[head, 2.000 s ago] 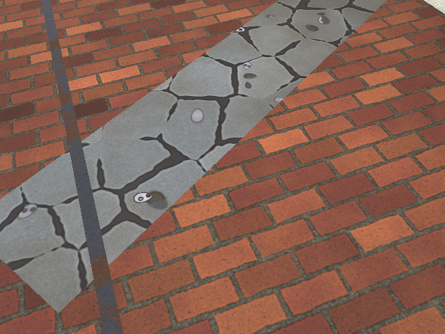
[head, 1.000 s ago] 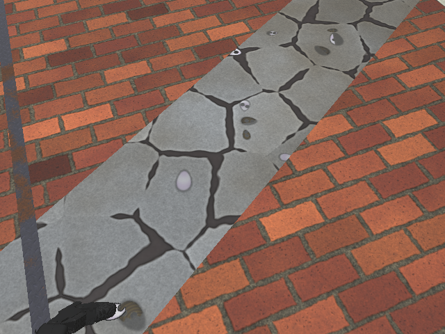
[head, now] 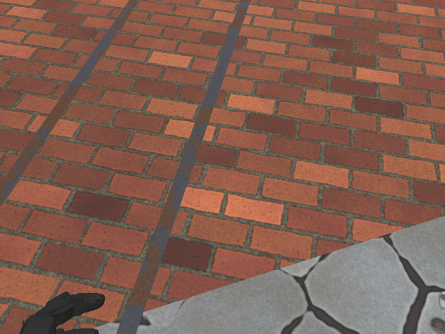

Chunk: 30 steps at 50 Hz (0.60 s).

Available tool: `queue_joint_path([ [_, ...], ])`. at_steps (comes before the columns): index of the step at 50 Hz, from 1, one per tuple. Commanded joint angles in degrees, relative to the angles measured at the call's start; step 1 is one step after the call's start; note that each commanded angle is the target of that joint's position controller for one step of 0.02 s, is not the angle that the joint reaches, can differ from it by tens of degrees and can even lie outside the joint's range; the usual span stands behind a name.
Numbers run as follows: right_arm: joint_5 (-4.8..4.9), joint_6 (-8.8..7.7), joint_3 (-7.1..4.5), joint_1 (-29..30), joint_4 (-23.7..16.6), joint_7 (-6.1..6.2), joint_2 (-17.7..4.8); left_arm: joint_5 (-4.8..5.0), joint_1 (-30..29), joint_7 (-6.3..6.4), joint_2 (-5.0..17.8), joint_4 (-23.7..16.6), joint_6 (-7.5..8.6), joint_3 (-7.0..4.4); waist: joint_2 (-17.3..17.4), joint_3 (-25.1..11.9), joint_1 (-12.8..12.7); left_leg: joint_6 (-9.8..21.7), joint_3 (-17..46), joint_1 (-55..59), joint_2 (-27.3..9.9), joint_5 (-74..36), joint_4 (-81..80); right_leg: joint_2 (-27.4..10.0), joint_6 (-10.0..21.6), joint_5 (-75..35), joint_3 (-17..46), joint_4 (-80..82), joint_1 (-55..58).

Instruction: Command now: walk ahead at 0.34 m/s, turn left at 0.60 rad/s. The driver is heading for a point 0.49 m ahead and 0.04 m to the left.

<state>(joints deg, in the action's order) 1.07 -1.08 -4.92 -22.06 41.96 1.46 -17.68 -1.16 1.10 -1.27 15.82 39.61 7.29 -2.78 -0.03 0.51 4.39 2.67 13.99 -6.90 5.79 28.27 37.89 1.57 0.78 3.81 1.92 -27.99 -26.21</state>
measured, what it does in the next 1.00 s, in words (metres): walks ahead, turning left: left foot, then right foot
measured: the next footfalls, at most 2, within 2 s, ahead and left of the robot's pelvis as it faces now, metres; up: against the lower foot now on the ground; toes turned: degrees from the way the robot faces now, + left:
left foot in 0.44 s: +0.17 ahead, +0.15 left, +0.00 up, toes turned +19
right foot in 0.84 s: +0.23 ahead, -0.09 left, +0.00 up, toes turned +24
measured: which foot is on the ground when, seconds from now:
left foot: up 0.00-0.42, down 0.44-1.00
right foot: down 0.00-0.46, up 0.48-0.82, down 0.84-1.00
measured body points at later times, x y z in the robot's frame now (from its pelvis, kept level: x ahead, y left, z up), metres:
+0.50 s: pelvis +0.11 +0.02 +0.01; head +0.15 +0.06 +0.46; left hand +0.15 +0.34 -0.11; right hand +0.38 -0.19 -0.05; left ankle +0.13 +0.13 -0.72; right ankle +0.11 -0.13 -0.69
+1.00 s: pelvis +0.15 +0.01 +0.01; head +0.16 +0.01 +0.46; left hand +0.16 +0.30 -0.10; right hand +0.39 -0.16 -0.09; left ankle +0.13 +0.13 -0.72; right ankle +0.20 -0.10 -0.72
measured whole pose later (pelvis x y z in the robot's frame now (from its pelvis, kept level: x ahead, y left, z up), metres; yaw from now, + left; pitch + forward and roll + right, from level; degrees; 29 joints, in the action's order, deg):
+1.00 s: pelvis +0.15 +0.01 +0.01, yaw +24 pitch -1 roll +0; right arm -1.3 1.9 -1.7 -9.8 40.5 0.8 -14.1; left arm -1.3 10.4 -0.5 13.9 46.0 0.9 -1.2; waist 1.4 1.2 0.1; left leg -0.1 5.0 -15.8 2.4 13.0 29.5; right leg -0.6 -0.3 16.5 -0.4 -29.9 -12.9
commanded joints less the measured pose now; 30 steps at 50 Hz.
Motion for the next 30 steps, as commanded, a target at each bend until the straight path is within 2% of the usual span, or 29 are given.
queue_joint_path([
  [1, 0.37, -0.98, 0.19, -8.52, -5.82, 0.20, -4.68, 0.25, 16.38, 0.28, 13.04, -0.57, -0.50, -4.24, -17.42, -22.33, -5.18, -3.59, -2.11, -32.41, -0.46, 10.89, 37.10, -29.38, 17.33, -17.42, 39.77, 3.37, 46.42],
  [2, 0.68, -0.32, -1.09, -3.54, -5.38, 0.33, -8.89, 0.64, 13.42, 0.54, 8.31, -2.15, -1.14, -2.95, -10.04, -15.20, -6.70, -4.88, -1.90, -34.69, -3.14, 6.63, 41.06, -26.24, 15.03, -16.75, 31.21, 4.32, 40.08],
  [3, 0.28, 0.45, -1.54, 1.53, -6.39, 0.50, -9.96, 0.35, 10.36, 0.83, 6.26, -2.74, -1.95, -2.14, -5.53, -10.46, -6.76, -5.70, -4.67, -34.17, -4.99, 2.93, 40.43, -23.29, 12.80, -20.72, 21.42, 4.39, 33.04],
  [4, -0.23, 1.17, -1.79, 3.88, -7.13, 0.58, -9.60, 0.28, 8.06, 0.91, 5.30, -2.60, -2.51, -1.68, -4.00, -6.79, -5.77, -6.33, -5.89, -32.73, -6.52, 1.03, 38.19, -20.28, 11.81, -25.31, 15.26, 5.02, 26.53],
  [5, -0.07, 1.90, -1.89, 3.79, -7.53, 0.48, -8.39, 0.10, 6.71, 1.04, 5.18, -2.14, -2.77, -1.54, -5.12, -4.92, -4.15, -6.30, -6.72, -30.22, -8.15, -0.41, 35.20, -18.21, 10.90, -25.15, 11.09, 6.40, 21.60],
  [6, 0.27, 2.58, -1.44, 2.92, -7.50, 0.39, -6.19, -0.08, 6.09, 1.09, 5.81, -1.53, -2.86, -1.74, -6.72, -3.70, -3.36, -6.34, -8.44, -27.25, -8.44, -1.66, 32.12, -16.49, 10.53, -24.08, 7.61, 8.51, 17.46],
  [7, 0.47, 2.98, -0.97, 2.99, -7.88, 0.37, -4.36, -0.17, 5.64, 1.20, 6.51, -0.98, -2.88, -2.02, -8.01, -3.21, -3.19, -6.64, -9.87, -26.36, -8.30, -2.58, 29.26, -16.06, 11.24, -24.59, 5.50, 10.16, 15.96],
  [8, 0.36, 3.21, -0.68, 4.02, -8.63, 0.38, -3.46, -0.16, 5.42, 1.40, 7.56, -0.50, -2.94, -2.39, -8.37, -3.30, -3.28, -6.91, -10.43, -26.56, -8.61, -3.73, 26.65, -16.83, 12.16, -25.94, 4.38, 11.19, 16.09],
  [11, -0.18, 3.49, -0.45, 6.52, -9.89, -0.12, -3.35, 0.56, 4.62, 2.10, 9.44, 0.26, -3.78, -3.12, -6.70, -6.37, -3.73, -6.79, -10.88, -25.20, -9.93, -10.72, 19.21, -18.97, 13.24, -25.44, 1.30, 12.24, 18.75],
  [15, -0.20, 3.78, -0.55, 10.75, -11.32, -1.48, -3.80, 1.31, 3.21, 2.23, 10.65, 0.87, -5.08, -3.39, -6.67, -5.34, -4.74, -5.24, -13.43, -19.46, -9.81, -16.79, 9.20, -18.29, 11.51, -16.11, -4.48, 12.92, 17.27],
  [18, -0.21, 4.32, -1.04, 13.91, -13.16, -2.41, -4.78, 2.21, 4.50, 1.70, 12.21, 1.71, -5.71, -3.93, -6.94, -3.72, -5.67, -3.59, -15.03, -18.24, -9.25, -14.40, 3.18, -19.74, 10.34, -12.18, -4.95, 10.87, 19.69],
  [20, -0.20, 4.52, -1.48, 13.83, -13.70, -2.90, -5.11, 3.04, 4.58, 1.48, 12.88, 2.05, -6.05, -4.19, -6.82, -3.45, -4.95, -1.92, -16.34, -15.95, -8.30, -14.38, -3.18, -20.27, 8.67, -12.11, -5.47, 7.20, 21.46],
  [21, -0.26, 4.43, -1.82, 12.44, -13.33, -2.90, -5.36, 3.51, 4.51, 1.46, 12.47, 2.29, -6.21, -4.13, -6.26, -3.74, -3.91, -0.67, -17.32, -12.02, -7.05, -18.12, -8.73, -19.16, 6.86, -11.85, -7.04, 3.44, 20.76],
  [22, -0.57, 4.26, -2.81, 9.47, -12.50, -2.35, -7.57, 3.33, 7.30, 1.23, 10.86, 3.41, -6.20, -3.78, -2.97, -5.39, -3.07, 1.42, -15.71, -4.53, -6.20, -25.82, -13.90, -16.10, 3.80, -10.43, -9.66, -3.74, 17.94],
  [23, -0.83, 4.02, -4.62, 5.27, -12.56, -1.06, -14.18, 1.12, 8.22, 1.05, 8.19, 2.43, -6.04, -2.86, 9.29, -8.62, -2.55, 6.02, -1.19, 7.71, -16.48, -49.13, -14.98, -10.63, -1.07, 4.16, -13.57, -19.51, 6.02],
  [24, -2.07, 3.44, -4.74, 5.98, -13.91, -0.86, -17.92, -0.74, 7.57, 1.16, 6.12, -0.54, -5.98, -1.71, 18.92, -11.61, -3.56, 18.98, 17.33, 13.10, -28.53, -56.55, -14.65, -2.36, -4.96, 35.86, -9.38, -34.44, -10.02],
  [25, -2.00, 2.28, -3.61, 5.46, -13.64, -1.49, -13.36, 0.09, 3.76, 1.20, 9.15, 0.00, -6.23, -2.69, 9.25, -13.51, -0.09, 19.54, 14.64, 10.71, -27.09, -53.63, -15.83, -3.06, -5.00, 35.33, -0.43, -41.46, -11.40],
  [26, -1.70, 1.44, -2.97, 7.40, -13.02, -1.54, -12.17, 1.46, 2.93, 1.33, 9.42, -0.40, -6.52, -2.83, 7.44, -10.58, -1.64, 16.35, 9.08, 7.68, -23.98, -49.79, -16.02, -3.93, -4.11, 30.78, 0.69, -42.02, -11.93],
  [27, -0.93, 1.20, -2.57, 10.47, -12.86, -1.31, -10.46, 1.47, 4.41, 1.86, 8.96, 0.84, -6.82, -2.87, 4.72, -9.00, -3.37, 12.94, 5.22, 5.27, -20.99, -44.26, -16.15, -5.10, -3.86, 26.55, 0.97, -39.52, -11.75],
  [28, -0.34, 1.42, -1.96, 13.02, -13.15, -1.01, -9.07, 0.96, 4.65, 2.32, 9.63, 1.15, -7.16, -3.07, 5.28, -7.76, -4.15, 11.32, 3.37, 2.49, -19.68, -42.01, -16.58, -5.52, -4.22, 23.46, 0.99, -36.98, -10.56],
  [30, -1.33, 1.70, -1.28, 15.27, -13.39, -0.53, -8.43, 0.97, 6.59, 2.27, 8.98, 1.94, -7.61, -3.01, 7.40, -8.32, -5.75, 11.22, 0.49, -2.69, -17.57, -43.71, -17.19, -4.04, -5.26, 19.48, -0.39, -36.43, -4.56],
])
